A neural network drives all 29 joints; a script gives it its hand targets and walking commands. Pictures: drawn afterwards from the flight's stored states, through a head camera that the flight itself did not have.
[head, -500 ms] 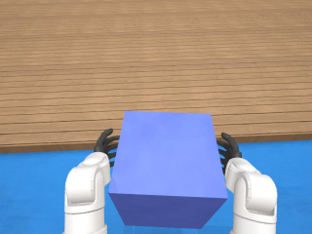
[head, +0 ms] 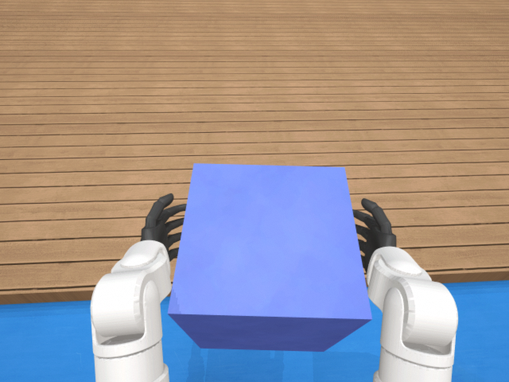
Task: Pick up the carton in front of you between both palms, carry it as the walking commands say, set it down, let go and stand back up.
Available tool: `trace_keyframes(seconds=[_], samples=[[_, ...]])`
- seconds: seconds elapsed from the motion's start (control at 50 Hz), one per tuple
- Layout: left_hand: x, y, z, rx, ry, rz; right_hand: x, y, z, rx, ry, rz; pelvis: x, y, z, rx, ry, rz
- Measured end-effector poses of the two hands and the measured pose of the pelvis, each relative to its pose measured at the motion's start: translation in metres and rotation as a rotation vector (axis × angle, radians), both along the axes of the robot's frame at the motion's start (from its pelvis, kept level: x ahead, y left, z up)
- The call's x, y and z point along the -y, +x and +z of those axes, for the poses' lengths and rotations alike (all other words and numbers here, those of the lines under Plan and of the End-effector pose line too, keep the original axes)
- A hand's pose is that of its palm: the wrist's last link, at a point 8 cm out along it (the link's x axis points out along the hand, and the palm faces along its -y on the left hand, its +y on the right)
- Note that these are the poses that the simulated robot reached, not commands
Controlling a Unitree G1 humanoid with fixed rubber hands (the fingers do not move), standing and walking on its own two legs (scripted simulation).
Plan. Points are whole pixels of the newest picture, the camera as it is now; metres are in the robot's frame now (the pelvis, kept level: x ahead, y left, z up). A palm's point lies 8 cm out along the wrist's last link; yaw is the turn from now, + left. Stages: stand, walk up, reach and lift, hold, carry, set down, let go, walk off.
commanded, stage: carry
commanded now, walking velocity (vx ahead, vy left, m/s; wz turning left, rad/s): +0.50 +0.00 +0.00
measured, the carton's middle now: (265, 267) +0.29 +0.00 +0.05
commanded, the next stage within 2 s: none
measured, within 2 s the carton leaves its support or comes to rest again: neither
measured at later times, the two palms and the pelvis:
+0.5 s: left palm (202, 76) +0.68 +0.14 +0.16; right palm (338, 82) +0.70 -0.16 +0.15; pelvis +0.31 -0.02 -0.01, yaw +2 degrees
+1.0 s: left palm (216, 14) +1.05 +0.15 +0.17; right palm (318, 21) +1.04 -0.15 +0.17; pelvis +0.66 +0.02 +0.04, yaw +0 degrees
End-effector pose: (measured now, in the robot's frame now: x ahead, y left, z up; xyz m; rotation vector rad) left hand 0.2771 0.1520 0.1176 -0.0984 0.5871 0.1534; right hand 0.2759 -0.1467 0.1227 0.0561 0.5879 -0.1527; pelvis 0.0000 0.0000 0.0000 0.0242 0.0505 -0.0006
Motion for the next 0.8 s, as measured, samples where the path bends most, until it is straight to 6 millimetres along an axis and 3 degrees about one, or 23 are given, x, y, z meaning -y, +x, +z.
trace_keyframes(seconds=[0.08, 0.16, 0.24, 0.32, 0.4, 0.46, 0.5, 0.62, 0.72, 0.8], samples=[[-0.004, 0.056, 0.009, -0.041, -0.016, -0.019, -0.004, 0.047, 0.008, -0.041, 0.017, -0.04, -0.011, 0.042, 0.014, -0.011, -0.022, -0.02], [-0.005, 0.115, 0.03, -0.014, -0.025, -0.033, -0.005, 0.1, 0.03, -0.014, 0.024, -0.064, -0.015, 0.085, 0.027, -0.021, -0.041, -0.015], [-0.005, 0.18, 0.052, 0.023, 0.008, -0.049, -0.005, 0.168, 0.052, 0.022, -0.007, -0.036, -0.013, 0.132, 0.031, -0.025, -0.044, 0.001], [-0.003, 0.249, 0.063, 0.007, 0.053, -0.046, -0.003, 0.243, 0.062, 0.005, -0.038, 0.005, -0.007, 0.186, 0.028, -0.028, -0.036, 0.015], [0.004, 0.322, 0.062, -0.032, 0.087, -0.038, 0.004, 0.322, 0.055, -0.033, -0.044, 0.044, 0.005, 0.246, 0.015, -0.024, -0.021, 0.028], [0.008, 0.376, 0.055, -0.051, 0.121, -0.015, 0.008, 0.385, 0.041, -0.047, -0.041, 0.088, 0.017, 0.292, -0.004, -0.008, -0.016, 0.036], [0.01, 0.405, 0.044, -0.091, 0.136, -0.004, 0.009, 0.421, 0.028, -0.086, -0.029, 0.108, 0.021, 0.314, -0.006, -0.01, -0.026, 0.033], [0.009, 0.478, 0.019, -0.188, 0.086, 0.035, 0.008, 0.504, 0.01, -0.184, -0.007, 0.109, 0.033, 0.376, 0.011, -0.04, -0.007, 0.031], [0.007, 0.543, 0.024, -0.11, 0.049, 0.069, 0.007, 0.57, 0.016, -0.11, 0.037, 0.076, 0.031, 0.437, 0.017, -0.059, 0.0, 0.023], [0.002, 0.6, 0.036, -0.03, 0.034, 0.074, 0.002, 0.623, 0.026, -0.033, 0.063, 0.049, 0.022, 0.499, 0.015, -0.06, -0.002, 0.004]])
